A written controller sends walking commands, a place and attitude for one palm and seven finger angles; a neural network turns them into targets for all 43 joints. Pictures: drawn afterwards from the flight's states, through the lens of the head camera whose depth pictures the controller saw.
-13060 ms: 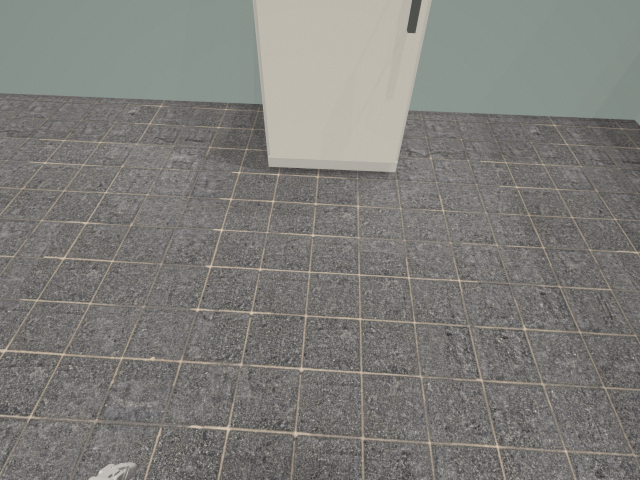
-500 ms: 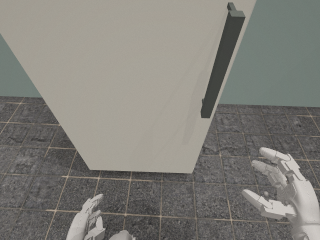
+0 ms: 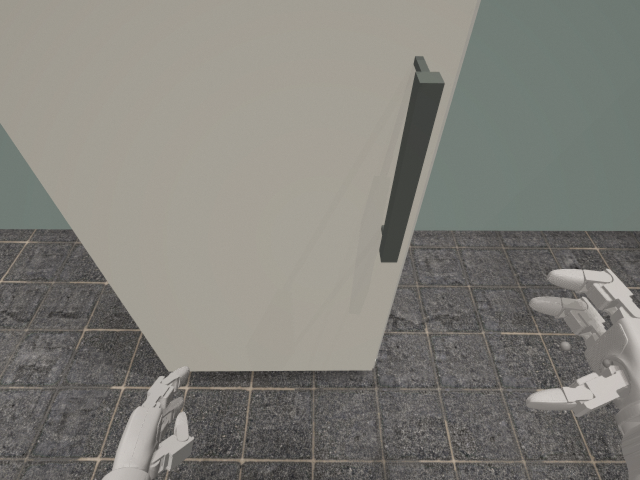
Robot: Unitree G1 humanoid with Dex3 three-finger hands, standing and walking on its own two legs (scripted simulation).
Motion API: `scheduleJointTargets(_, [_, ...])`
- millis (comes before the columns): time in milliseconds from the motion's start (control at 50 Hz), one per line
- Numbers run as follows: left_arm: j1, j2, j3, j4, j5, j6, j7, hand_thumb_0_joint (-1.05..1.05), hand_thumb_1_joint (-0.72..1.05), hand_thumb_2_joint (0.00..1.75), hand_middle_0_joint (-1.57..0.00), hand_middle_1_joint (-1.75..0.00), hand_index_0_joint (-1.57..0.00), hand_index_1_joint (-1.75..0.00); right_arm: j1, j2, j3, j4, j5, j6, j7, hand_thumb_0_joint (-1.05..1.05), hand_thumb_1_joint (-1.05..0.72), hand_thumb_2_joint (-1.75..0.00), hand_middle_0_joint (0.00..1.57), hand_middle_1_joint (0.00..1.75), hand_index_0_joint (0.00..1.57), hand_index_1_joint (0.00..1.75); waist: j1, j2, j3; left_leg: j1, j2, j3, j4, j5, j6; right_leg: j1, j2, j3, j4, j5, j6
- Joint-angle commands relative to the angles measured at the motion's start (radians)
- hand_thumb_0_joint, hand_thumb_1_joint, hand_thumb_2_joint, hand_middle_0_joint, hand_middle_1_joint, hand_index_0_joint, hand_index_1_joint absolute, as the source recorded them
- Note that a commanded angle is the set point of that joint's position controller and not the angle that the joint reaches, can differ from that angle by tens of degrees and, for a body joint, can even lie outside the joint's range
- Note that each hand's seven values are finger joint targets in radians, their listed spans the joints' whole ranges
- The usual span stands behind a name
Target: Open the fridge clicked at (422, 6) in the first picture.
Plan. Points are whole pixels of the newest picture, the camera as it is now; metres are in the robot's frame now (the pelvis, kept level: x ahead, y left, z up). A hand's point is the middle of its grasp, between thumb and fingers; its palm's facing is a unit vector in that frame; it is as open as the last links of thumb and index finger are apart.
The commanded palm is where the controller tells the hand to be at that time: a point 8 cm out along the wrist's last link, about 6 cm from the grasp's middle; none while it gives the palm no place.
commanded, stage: raise the hand to about handle height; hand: right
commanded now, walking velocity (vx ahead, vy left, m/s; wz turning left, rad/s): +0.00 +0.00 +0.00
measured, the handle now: (401, 174) +0.50 -0.11 +0.12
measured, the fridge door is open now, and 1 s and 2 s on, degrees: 0 0 0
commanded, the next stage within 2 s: move the hooked fingers beside the handle in 0.80 s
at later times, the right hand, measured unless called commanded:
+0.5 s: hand (586, 298) +0.28 -0.27 +0.14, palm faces +0.03 +1.00 -0.04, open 14.0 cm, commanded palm +0.25 -0.31 +0.14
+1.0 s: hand (581, 305) +0.27 -0.26 +0.14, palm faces +0.06 +1.00 -0.05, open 14.0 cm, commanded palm +0.25 -0.30 +0.14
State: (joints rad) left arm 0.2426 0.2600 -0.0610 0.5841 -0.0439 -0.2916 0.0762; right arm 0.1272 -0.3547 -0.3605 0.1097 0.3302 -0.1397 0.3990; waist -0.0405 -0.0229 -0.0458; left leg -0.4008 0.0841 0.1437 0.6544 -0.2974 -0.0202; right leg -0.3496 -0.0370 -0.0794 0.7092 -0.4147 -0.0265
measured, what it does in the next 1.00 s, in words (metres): stands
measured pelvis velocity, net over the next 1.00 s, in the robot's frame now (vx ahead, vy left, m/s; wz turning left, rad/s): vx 0.00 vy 0.02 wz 0.01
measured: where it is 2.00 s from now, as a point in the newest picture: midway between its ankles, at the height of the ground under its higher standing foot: outside the picture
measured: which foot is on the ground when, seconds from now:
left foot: down 0.00-1.00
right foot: down 0.00-1.00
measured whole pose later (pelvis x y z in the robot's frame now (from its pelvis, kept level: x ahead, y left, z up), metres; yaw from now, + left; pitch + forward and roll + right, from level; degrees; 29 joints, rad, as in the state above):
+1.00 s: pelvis +0.00 +0.02 +0.01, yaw +0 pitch +0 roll +0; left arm 0.26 0.27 -0.07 0.62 -0.06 -0.26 0.11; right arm -0.07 -0.41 -0.44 0.28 0.33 -0.05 0.47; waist -0.05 -0.04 -0.01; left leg -0.29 0.07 0.14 0.54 -0.24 0.00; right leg -0.22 -0.04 -0.08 0.56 -0.34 -0.01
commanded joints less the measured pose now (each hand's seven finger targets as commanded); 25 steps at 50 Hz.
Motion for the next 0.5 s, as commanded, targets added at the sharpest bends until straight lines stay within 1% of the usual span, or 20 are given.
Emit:
scheduleJointTargets(0, [-0.056, 0.147, 0.056, -0.132, -0.007, -0.045, 0.025, 0.00, 0.90, 0.90, -0.20, -0.30, -0.20, -0.30, -0.244, -0.231, -0.119, -0.162, 0.032, -0.028, 0.033, 0.00, 0.50, -0.30, 0.30, 1.20, 0.30, 1.20, 0.016, -0.036, -0.137, 0.142, -0.074, -0.048, -0.073, 0.230, 0.042, 0.028, 0.018, 0.099, -0.158, 0.331, 0.023])
scheduleJointTargets(20, [-0.058, 0.148, 0.052, -0.131, -0.006, -0.043, 0.026, 0.00, 0.90, 0.90, -0.20, -0.30, -0.20, -0.30, -0.272, -0.251, -0.125, -0.163, 0.029, -0.023, 0.038, 0.00, 0.50, -0.30, 0.30, 1.20, 0.30, 1.20, 0.010, -0.058, -0.138, 0.159, -0.076, -0.052, -0.078, 0.233, 0.047, 0.040, 0.018, 0.099, -0.163, 0.342, 0.023])
scheduleJointTargets(40, [-0.062, 0.143, 0.051, -0.133, -0.007, -0.043, 0.028, 0.00, 0.90, 0.90, -0.20, -0.30, -0.20, -0.30, -0.302, -0.255, -0.124, -0.183, 0.026, -0.021, 0.043, 0.00, 0.50, -0.30, 0.30, 1.20, 0.30, 1.20, 0.014, -0.090, -0.159, 0.167, -0.074, -0.052, -0.083, 0.242, 0.046, 0.063, 0.019, 0.097, -0.169, 0.354, 0.023])
scheduleJointTargets(80, [-0.056, 0.143, 0.049, -0.131, -0.005, -0.045, 0.031, 0.00, 0.90, 0.90, -0.20, -0.30, -0.20, -0.30, -0.316, -0.273, -0.141, -0.164, 0.023, -0.012, 0.045, 0.00, 0.50, -0.30, 0.30, 1.20, 0.30, 1.20, 0.010, -0.058, -0.175, 0.181, -0.075, -0.046, -0.086, 0.269, 0.045, 0.082, 0.015, 0.107, -0.178, 0.397, 0.025])
scheduleJointTargets(100, [-0.057, 0.143, 0.049, -0.128, -0.007, -0.044, 0.032, 0.00, 0.90, 0.90, -0.20, -0.30, -0.20, -0.30, -0.326, -0.279, -0.145, -0.152, 0.024, -0.006, 0.049, 0.00, 0.50, -0.30, 0.30, 1.20, 0.30, 1.20, 0.011, -0.056, -0.170, 0.176, -0.075, -0.047, -0.093, 0.264, 0.043, 0.087, 0.016, 0.105, -0.181, 0.387, 0.024])
scheduleJointTargets(120, [-0.055, 0.144, 0.046, -0.124, -0.005, -0.041, 0.033, 0.00, 0.90, 0.90, -0.20, -0.30, -0.20, -0.30, -0.331, -0.292, -0.155, -0.132, 0.026, 0.002, 0.052, 0.00, 0.50, -0.30, 0.30, 1.20, 0.30, 1.20, 0.007, -0.050, -0.153, 0.190, -0.077, -0.048, -0.101, 0.264, 0.046, 0.082, 0.015, 0.105, -0.187, 0.388, 0.024])
scheduleJointTargets(140, [-0.059, 0.143, 0.044, -0.122, -0.007, -0.039, 0.032, 0.00, 0.90, 0.90, -0.20, -0.30, -0.20, -0.30, -0.349, -0.297, -0.162, -0.120, 0.030, 0.006, 0.059, 0.00, 0.50, -0.30, 0.30, 1.20, 0.30, 1.20, 0.010, -0.059, -0.147, 0.192, -0.074, -0.048, -0.108, 0.270, 0.046, 0.087, 0.017, 0.104, -0.195, 0.385, 0.023])
scheduleJointTargets(160, [-0.058, 0.144, 0.046, -0.120, -0.009, -0.038, 0.035, 0.00, 0.90, 0.90, -0.20, -0.30, -0.20, -0.30, -0.362, -0.309, -0.173, -0.107, 0.032, 0.011, 0.063, 0.00, 0.50, -0.30, 0.30, 1.20, 0.30, 1.20, 0.010, -0.044, -0.153, 0.194, -0.074, -0.049, -0.114, 0.265, 0.044, 0.092, 0.018, 0.102, -0.198, 0.376, 0.021])
scheduleJointTargets(200, [-0.063, 0.145, 0.044, -0.118, -0.009, -0.036, 0.037, 0.00, 0.90, 0.90, -0.20, -0.30, -0.20, -0.30, -0.389, -0.327, -0.187, -0.089, 0.034, 0.021, 0.071, 0.00, 0.50, -0.30, 0.30, 1.20, 0.30, 1.20, 0.007, -0.061, -0.153, 0.201, -0.071, -0.050, -0.123, 0.266, 0.046, 0.098, 0.020, 0.102, -0.208, 0.378, 0.021])
scheduleJointTargets(220, [-0.060, 0.148, 0.043, -0.119, -0.008, -0.031, 0.036, 0.00, 0.90, 0.90, -0.20, -0.30, -0.20, -0.30, -0.392, -0.347, -0.196, -0.068, 0.032, 0.030, 0.076, 0.00, 0.50, -0.30, 0.30, 1.20, 0.30, 1.20, 0.004, -0.039, -0.149, 0.213, -0.073, -0.055, -0.129, 0.271, 0.047, 0.096, 0.018, 0.099, -0.207, 0.380, 0.017])
scheduleJointTargets(240, [-0.063, 0.147, 0.041, -0.118, -0.012, -0.028, 0.037, 0.00, 0.90, 0.90, -0.20, -0.30, -0.20, -0.30, -0.420, -0.340, -0.189, -0.059, 0.032, 0.036, 0.081, 0.00, 0.50, -0.30, 0.30, 1.20, 0.30, 1.20, 0.007, -0.057, -0.143, 0.215, -0.071, -0.054, -0.135, 0.266, 0.046, 0.095, 0.021, 0.097, -0.217, 0.371, 0.019])
scheduleJointTargets(280, [-0.064, 0.149, 0.043, -0.119, -0.013, -0.027, 0.039, 0.00, 0.90, 0.90, -0.20, -0.30, -0.20, -0.30, -0.455, -0.361, -0.202, -0.047, 0.035, 0.040, 0.088, 0.00, 0.50, -0.30, 0.30, 1.20, 0.30, 1.20, 0.008, -0.058, -0.150, 0.220, -0.070, -0.056, -0.144, 0.263, 0.047, 0.109, 0.022, 0.100, -0.225, 0.367, 0.017])
scheduleJointTargets(300, [-0.059, 0.148, 0.045, -0.120, -0.013, -0.026, 0.039, 0.00, 0.90, 0.90, -0.20, -0.30, -0.20, -0.30, -0.428, -0.339, -0.188, -0.018, 0.036, 0.045, 0.095, 0.00, 0.50, -0.30, 0.30, 1.20, 0.30, 1.20, 0.009, -0.041, -0.145, 0.212, -0.069, -0.055, -0.145, 0.262, 0.045, 0.108, 0.022, 0.097, -0.224, 0.365, 0.015])
scheduleJointTargets(320, [-0.058, 0.151, 0.046, -0.122, -0.012, -0.025, 0.034, 0.00, 0.90, 0.90, -0.20, -0.30, -0.20, -0.30, -0.406, -0.325, -0.177, -0.010, 0.041, 0.048, 0.103, 0.00, 0.50, -0.30, 0.30, 1.20, 0.30, 1.20, 0.006, -0.016, -0.151, 0.231, -0.068, -0.059, -0.145, 0.277, 0.046, 0.104, 0.022, 0.093, -0.219, 0.376, 0.013])
scheduleJointTargets(360, [-0.061, 0.154, 0.049, -0.123, -0.015, -0.022, 0.029, 0.00, 0.90, 0.90, -0.20, -0.30, -0.20, -0.30, -0.392, -0.312, -0.168, 0.003, 0.043, 0.054, 0.114, 0.00, 0.50, -0.30, 0.30, 1.20, 0.30, 1.20, 0.006, -0.020, -0.143, 0.223, -0.066, -0.059, -0.143, 0.287, 0.044, 0.096, 0.023, 0.089, -0.220, 0.376, 0.013])
scheduleJointTargets(400, [-0.064, 0.154, 0.055, -0.128, -0.015, -0.024, 0.027, 0.00, 0.90, 0.90, -0.20, -0.30, -0.20, -0.30, -0.396, -0.326, -0.177, -0.027, 0.040, 0.049, 0.110, 0.00, 0.50, -0.30, 0.30, 1.20, 0.30, 1.20, 0.003, -0.041, -0.147, 0.214, -0.065, -0.061, -0.143, 0.278, 0.044, 0.105, 0.024, 0.086, -0.219, 0.374, 0.012])
scheduleJointTargets(420, [-0.062, 0.156, 0.055, -0.129, -0.011, -0.023, 0.024, 0.00, 0.90, 0.90, -0.20, -0.30, -0.20, -0.30, -0.395, -0.346, -0.193, -0.044, 0.039, 0.047, 0.103, 0.00, 0.50, -0.30, 0.30, 1.20, 0.30, 1.20, -0.003, -0.031, -0.155, 0.231, -0.065, -0.063, -0.141, 0.291, 0.046, 0.109, 0.022, 0.086, -0.217, 0.392, 0.011])
scheduleJointTargets(460, [-0.062, 0.152, 0.058, -0.134, -0.011, -0.024, 0.025, 0.00, 0.90, 0.90, -0.20, -0.30, -0.20, -0.30, -0.402, -0.360, -0.215, -0.075, 0.038, 0.039, 0.088, 0.00, 0.50, -0.30, 0.30, 1.20, 0.30, 1.20, -0.006, -0.044, -0.185, 0.246, -0.064, -0.063, -0.139, 0.308, 0.045, 0.117, 0.024, 0.083, -0.220, 0.407, 0.012])
scheduleJointTargets(480, [-0.064, 0.150, 0.056, -0.133, -0.011, -0.026, 0.025, 0.00, 0.90, 0.90, -0.20, -0.30, -0.20, -0.30, -0.410, -0.359, -0.216, -0.091, 0.035, 0.032, 0.080, 0.00, 0.50, -0.30, 0.30, 1.20, 0.30, 1.20, -0.007, -0.073, -0.184, 0.241, -0.065, -0.063, -0.141, 0.302, 0.046, 0.124, 0.024, 0.083, -0.223, 0.406, 0.014])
